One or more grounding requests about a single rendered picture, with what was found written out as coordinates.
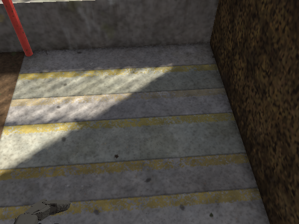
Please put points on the robot left hand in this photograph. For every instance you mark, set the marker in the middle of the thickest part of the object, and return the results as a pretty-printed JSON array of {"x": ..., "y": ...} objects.
[{"x": 42, "y": 209}]

